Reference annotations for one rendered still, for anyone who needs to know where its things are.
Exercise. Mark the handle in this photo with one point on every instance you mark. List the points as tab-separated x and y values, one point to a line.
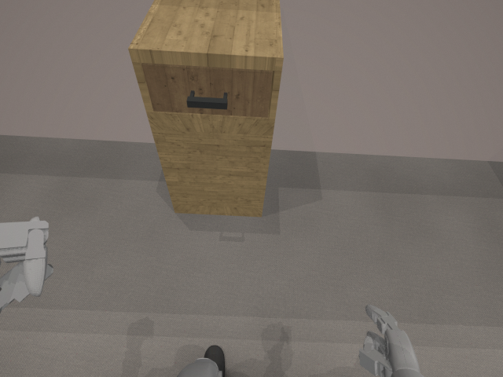
206	102

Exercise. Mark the left robot foot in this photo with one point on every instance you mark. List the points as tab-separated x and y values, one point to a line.
216	354

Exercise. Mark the robot left shin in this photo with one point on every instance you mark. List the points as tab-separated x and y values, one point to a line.
206	360

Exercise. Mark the right robot hand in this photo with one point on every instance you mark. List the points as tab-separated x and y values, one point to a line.
382	357

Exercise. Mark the left robot hand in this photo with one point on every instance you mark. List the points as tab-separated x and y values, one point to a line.
23	242

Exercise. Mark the cabinet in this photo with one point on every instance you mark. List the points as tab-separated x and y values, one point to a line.
212	164

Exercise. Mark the drawer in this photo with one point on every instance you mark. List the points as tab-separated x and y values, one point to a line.
169	85

